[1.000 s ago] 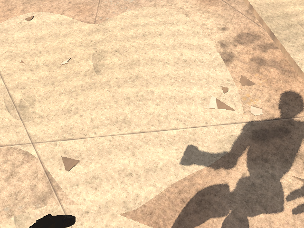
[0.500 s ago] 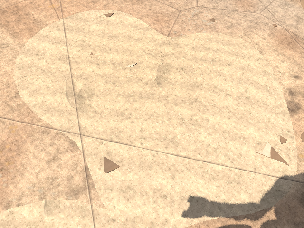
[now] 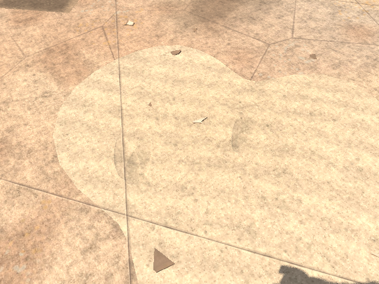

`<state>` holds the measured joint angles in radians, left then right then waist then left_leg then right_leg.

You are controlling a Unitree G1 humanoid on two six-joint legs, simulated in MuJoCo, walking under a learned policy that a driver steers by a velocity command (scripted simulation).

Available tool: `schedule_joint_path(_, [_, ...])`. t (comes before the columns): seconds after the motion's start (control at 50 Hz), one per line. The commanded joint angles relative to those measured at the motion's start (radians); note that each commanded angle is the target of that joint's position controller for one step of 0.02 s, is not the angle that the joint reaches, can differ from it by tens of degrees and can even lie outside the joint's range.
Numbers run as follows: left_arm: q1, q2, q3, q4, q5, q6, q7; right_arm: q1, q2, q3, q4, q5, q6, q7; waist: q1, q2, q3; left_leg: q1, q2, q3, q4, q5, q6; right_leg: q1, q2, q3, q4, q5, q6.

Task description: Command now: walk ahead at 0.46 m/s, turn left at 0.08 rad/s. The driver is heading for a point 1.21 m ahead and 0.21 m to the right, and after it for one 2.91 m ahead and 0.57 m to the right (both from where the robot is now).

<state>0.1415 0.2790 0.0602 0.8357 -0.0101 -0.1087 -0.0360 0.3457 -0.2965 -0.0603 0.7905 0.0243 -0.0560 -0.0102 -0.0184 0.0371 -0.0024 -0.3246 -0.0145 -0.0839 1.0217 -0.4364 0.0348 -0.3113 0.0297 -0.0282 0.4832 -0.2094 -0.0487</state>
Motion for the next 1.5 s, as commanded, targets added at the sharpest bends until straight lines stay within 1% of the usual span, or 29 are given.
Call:
schedule_joint_path(0.02, [0.082, 0.104, 0.017, -0.021, 0.011, 0.004, 0.005, -0.092, -0.115, -0.031, -0.109, -0.009, -0.033, 0.004, 0.056, -0.131, 0.031, -0.436, 0.121, -0.012, 0.103, 0.13, 0.01, 0.301, -0.288, 0.41, -0.301, -0.146, -0.164])
schedule_joint_path(0.1, [0.094, 0.125, 0.017, -0.004, 0.006, -0.001, 0.015, -0.113, -0.066, -0.021, -0.122, -0.019, -0.02, 0.006, 0.034, -0.124, 0.037, -0.398, 0.143, 0.029, -0.014, 0.253, -0.033, 0.222, -0.241, 0.253, -0.355, 0.137, -0.174])
schedule_joint_path(0.2, [0.165, 0.151, 0.017, 0.026, -0.005, 0.009, 0.03, -0.273, -0.016, 0.002, -0.169, -0.016, -0.031, 0.018, 0.081, -0.103, 0.056, -0.324, 0.107, 0.082, -0.346, 0.495, -0.049, 0.205, -0.187, 0.111, -0.362, 0.305, -0.14])
schedule_joint_path(0.28, [0.255, 0.16, 0.016, 0.065, -0.012, 0.027, 0.035, -0.387, -0.016, 0.007, -0.207, -0.004, -0.04, 0.042, 0.114, -0.094, 0.09, -0.315, 0.076, 0.089, -0.478, 0.533, -0.028, 0.3, -0.237, 0.118, -0.339, 0.309, -0.14])
schedule_joint_path(0.34, [0.272, 0.174, 0.022, 0.08, -0.015, 0.045, 0.041, -0.393, -0.046, -0.003, -0.224, -0.007, -0.046, 0.055, 0.078, -0.105, 0.078, -0.279, 0.056, 0.076, -0.526, 0.429, 0.009, 0.396, -0.28, 0.146, -0.252, 0.458, -0.118])
schedule_joint_path(0.4, [0.222, 0.178, 0.019, 0.058, -0.003, 0.056, 0.045, -0.063, -0.153, -0.053, -0.141, -0.016, -0.047, 0.036, -0.107, -0.117, -0.149, 0.249, 0.045, 0.082, -0.527, 0.424, 0.084, 0.26, -0.201, 0.109, 0.137, 0.695, -0.063])
schedule_joint_path(0.42, [0.28, 0.086, -0.008, 0.025, 0.013, 0.045, 0.041, 0.083, -0.239, -0.074, -0.122, -0.043, -0.042, 0.024, -0.117, 0.043, -0.326, 0.663, 0.297, -0.222, -0.486, 0.384, 0.182, -0.086, -0.085, 0.064, 0.503, 0.332, -0.01])
schedule_joint_path(0.44, [0.376, 0.022, -0.03, 0.041, 0.0, 0.028, 0.034, 0.108, -0.219, -0.065, -0.106, -0.035, -0.036, 0.031, -0.084, 0.236, -0.469, 0.805, 0.454, -0.591, -0.623, 0.2, 0.265, -0.302, 0.018, 0.136, 0.734, -0.381, 0.014])
schedule_joint_path(0.46, [0.279, 0.144, 0.004, 0.035, -0.034, 0.022, 0.031, 0.076, -0.131, -0.042, -0.108, -0.029, -0.033, 0.026, -0.109, 0.136, -0.333, 0.697, 0.41, -0.529, -0.677, 0.1, 0.216, -0.387, -0.038, 0.184, 0.816, -0.352, 0.008])
schedule_joint_path(0.48, [0.194, 0.164, 0.013, 0.002, -0.045, 0.02, 0.032, -0.003, -0.109, -0.033, -0.108, -0.022, -0.033, 0.021, -0.089, 0.1, -0.171, 0.535, 0.381, -0.375, -0.715, 0.14, 0.182, -0.421, -0.082, 0.144, 0.804, -0.256, 0.007])
schedule_joint_path(0.52, [0.163, 0.131, 0.019, 0.0, -0.023, 0.032, 0.039, -0.112, -0.062, -0.02, -0.103, -0.032, -0.044, 0.025, -0.02, 0.048, -0.043, 0.289, 0.308, -0.189, -0.798, 0.268, 0.155, -0.339, -0.148, 0.133, 0.723, -0.125, 0.016])
schedule_joint_path(0.6, [0.188, 0.06, 0.017, -0.006, -0.023, 0.083, 0.044, -0.173, -0.054, -0.027, -0.067, -0.037, -0.072, 0.029, 0.043, 0.052, 0.024, 0.133, 0.278, 0.003, -0.904, 0.379, 0.16, -0.287, -0.181, 0.135, 0.664, -0.033, 0.04])
schedule_joint_path(0.74, [-0.018, 0.035, 0.004, -0.087, -0.008, 0.071, 0.007, -0.119, -0.121, -0.047, -0.015, -0.035, -0.058, 0.0, -0.015, -0.006, 0.08, 0.206, 0.255, 0.223, -0.923, 0.479, 0.135, -0.328, -0.161, 0.062, 0.29, 0.279, 0.044])
schedule_joint_path(0.84, [-0.133, 0.051, 0.004, -0.164, -0.009, 0.073, -0.019, -0.053, -0.161, -0.064, 0.024, -0.007, -0.02, -0.004, -0.043, -0.005, 0.107, 0.4, 0.313, 0.268, -0.839, 0.595, 0.112, -0.377, -0.133, 0.004, 0.166, 0.163, -0.004])
schedule_joint_path(0.88, [-0.097, 0.08, 0.019, -0.177, -0.01, 0.078, -0.023, -0.071, -0.189, -0.072, 0.021, 0.002, -0.004, -0.008, -0.004, 0.027, 0.058, 0.44, 0.315, 0.295, -0.716, 0.905, 0.089, -0.282, -0.074, -0.053, 0.159, 0.056, -0.041])
schedule_joint_path(0.92, [0.125, 0.152, 0.064, -0.132, -0.017, 0.083, -0.015, -0.104, -0.196, -0.071, 0.012, 0.011, 0.013, -0.012, 0.129, 0.03, -0.07, 0.378, 0.27, 0.337, -0.393, 1.096, 0.046, 0.028, 0.019, -0.1, 0.099, 0.048, -0.1])
schedule_joint_path(0.94, [0.301, 0.237, 0.103, -0.087, -0.019, 0.092, 0.004, -0.092, -0.165, -0.056, -0.001, -0.006, 0.008, -0.016, 0.201, -0.044, -0.165, 0.158, 0.228, 0.341, -0.1, 0.862, -0.004, 0.338, -0.025, 0.033, 0.069, 0.073, -0.151])
schedule_joint_path(0.96, [0.279, 0.352, 0.12, -0.09, -0.029, 0.089, 0.014, -0.005, -0.011, -0.009, -0.057, -0.048, -0.017, -0.004, 0.075, -0.322, -0.222, -0.307, 0.021, 0.271, 0.257, -0.077, -0.076, 0.647, -0.279, 0.595, -0.02, -0.087, -0.332])
schedule_joint_path(0.98, [0.296, 0.285, 0.095, -0.132, -0.015, 0.068, 0.006, -0.08, -0.067, -0.009, -0.068, -0.013, -0.059, 0.008, 0.131, -0.203, -0.366, -0.425, -0.021, 0.014, 0.382, -0.182, -0.061, 0.726, -0.363, 0.879, -0.178, -0.206, -0.388])
schedule_joint_path(1.0, [0.266, 0.22, 0.077, -0.124, -0.006, 0.053, 0.002, -0.181, -0.122, -0.023, -0.097, 0.026, -0.082, 0.017, 0.15, -0.143, -0.236, -0.512, 0.03, -0.006, 0.371, -0.087, -0.035, 0.657, -0.344, 0.746, -0.207, -0.134, -0.332])
schedule_joint_path(1.04, [0.136, 0.146, 0.055, -0.14, -0.01, 0.042, 0.005, -0.188, -0.118, -0.023, -0.08, -0.009, -0.096, 0.006, 0.065, -0.047, -0.094, -0.422, 0.114, 0.002, 0.198, 0.063, -0.021, 0.384, -0.265, 0.507, -0.197, 0.072, -0.263])
schedule_joint_path(1.06, [0.09, 0.11, 0.041, -0.158, 0.004, 0.041, 0.011, -0.164, -0.128, -0.03, -0.067, -0.02, -0.085, 0.005, 0.031, -0.063, -0.076, -0.344, 0.141, -0.001, 0.149, 0.107, -0.025, 0.289, -0.24, 0.436, -0.216, 0.174, -0.25])
schedule_joint_path(1.14, [0.111, 0.134, 0.042, -0.143, 0.004, 0.031, 0.028, -0.164, -0.078, -0.02, -0.065, -0.033, -0.042, 0.009, 0.011, -0.065, -0.033, -0.286, 0.149, 0.038, -0.009, 0.211, -0.073, 0.15, -0.205, 0.293, -0.281, 0.372, -0.246])
schedule_joint_path(1.24, [0.154, 0.142, 0.035, -0.108, 0.008, 0.028, 0.041, -0.295, -0.046, 0.0, -0.082, -0.015, -0.041, 0.025, 0.075, -0.097, 0.022, -0.279, 0.128, 0.075, -0.331, 0.554, -0.07, 0.155, -0.155, 0.134, -0.322, 0.298, -0.167])
schedule_joint_path(1.36, [0.217, 0.157, 0.038, -0.043, 0.01, 0.035, 0.04, -0.4, -0.055, 0.007, -0.125, 0.001, -0.048, 0.059, 0.117, -0.081, 0.086, -0.371, 0.088, 0.071, -0.473, 0.527, -0.005, 0.367, -0.25, 0.097, -0.301, 0.307, -0.146])
schedule_joint_path(1.42, [0.191, 0.177, 0.045, -0.041, 0.009, 0.05, 0.051, -0.35, -0.075, -0.001, -0.13, -0.003, -0.048, 0.077, 0.073, -0.106, 0.041, -0.306, 0.036, 0.108, -0.486, 0.39, 0.044, 0.451, -0.267, 0.051, -0.183, 0.641, -0.111])
schedule_joint_path(1.46, [0.155, 0.191, 0.045, -0.055, 0.012, 0.067, 0.063, -0.163, -0.133, -0.034, -0.087, -0.01, -0.04, 0.071, -0.032, -0.118, -0.088, -0.051, -0.045, 0.171, -0.495, 0.355, 0.088, 0.434, -0.226, -0.005, 0.077, 0.961, -0.072])
schedule_joint_path(1.48, [0.151, 0.181, 0.037, -0.072, 0.017, 0.068, 0.072, -0.018, -0.186, -0.057, -0.062, -0.011, -0.035, 0.06, -0.102, -0.076, -0.177, 0.214, 0.01, 0.066, -0.495, 0.405, 0.133, 0.264, -0.195, -0.031, 0.318, 0.833, -0.034])
schedule_joint_path(1.5, [0.255, 0.084, 0.005, -0.112, 0.031, 0.046, 0.06, 0.076, -0.288, -0.083, -0.062, -0.018, -0.033, 0.053, -0.06, 0.149, -0.315, 0.612, 0.265, -0.425, -0.518, 0.305, 0.322, -0.158, -0.025, -0.037, 0.73, 0.265, 0.046])
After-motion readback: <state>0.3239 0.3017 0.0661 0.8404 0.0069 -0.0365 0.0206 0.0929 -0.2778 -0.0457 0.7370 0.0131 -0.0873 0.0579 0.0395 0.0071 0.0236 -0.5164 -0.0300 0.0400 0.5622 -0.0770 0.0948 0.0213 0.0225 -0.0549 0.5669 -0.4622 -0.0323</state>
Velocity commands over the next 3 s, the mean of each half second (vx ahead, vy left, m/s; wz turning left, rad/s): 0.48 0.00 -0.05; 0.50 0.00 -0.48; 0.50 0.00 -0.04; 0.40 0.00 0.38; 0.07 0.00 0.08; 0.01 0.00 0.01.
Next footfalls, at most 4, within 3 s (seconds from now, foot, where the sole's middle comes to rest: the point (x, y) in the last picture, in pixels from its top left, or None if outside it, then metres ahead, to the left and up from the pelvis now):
0.40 left None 0.41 0.13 -0.77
0.94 right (247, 242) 0.65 -0.17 -0.77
1.48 left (220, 161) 1.02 -0.10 -0.77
1.92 right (270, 122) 1.25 -0.35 -0.77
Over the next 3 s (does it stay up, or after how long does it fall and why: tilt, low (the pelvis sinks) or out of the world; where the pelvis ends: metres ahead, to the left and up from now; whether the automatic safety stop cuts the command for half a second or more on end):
stays up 1.20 -0.22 0.00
